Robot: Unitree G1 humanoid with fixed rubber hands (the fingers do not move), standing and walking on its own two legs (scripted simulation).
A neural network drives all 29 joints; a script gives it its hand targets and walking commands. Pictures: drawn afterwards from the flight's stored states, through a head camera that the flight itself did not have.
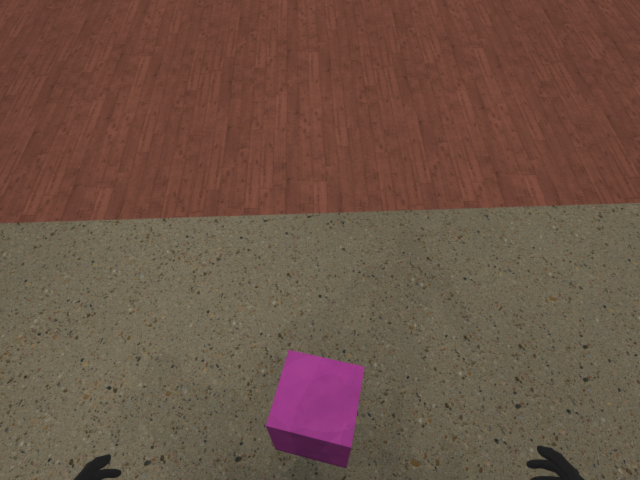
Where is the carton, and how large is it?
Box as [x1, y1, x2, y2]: [266, 350, 364, 467]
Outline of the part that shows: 289,350 266,424 266,427 275,449 346,467 351,446 364,367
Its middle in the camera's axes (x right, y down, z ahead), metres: +0.00 +0.47 +1.08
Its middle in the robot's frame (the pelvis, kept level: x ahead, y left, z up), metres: +0.39 +0.02 -0.66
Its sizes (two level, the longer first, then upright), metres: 0.210 0.200 0.250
